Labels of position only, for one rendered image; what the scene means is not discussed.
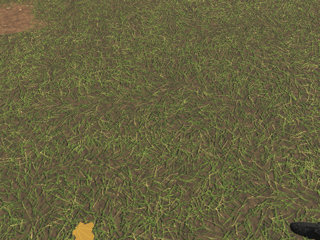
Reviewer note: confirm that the right robot hand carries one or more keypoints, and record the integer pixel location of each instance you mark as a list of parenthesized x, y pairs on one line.
[(306, 229)]

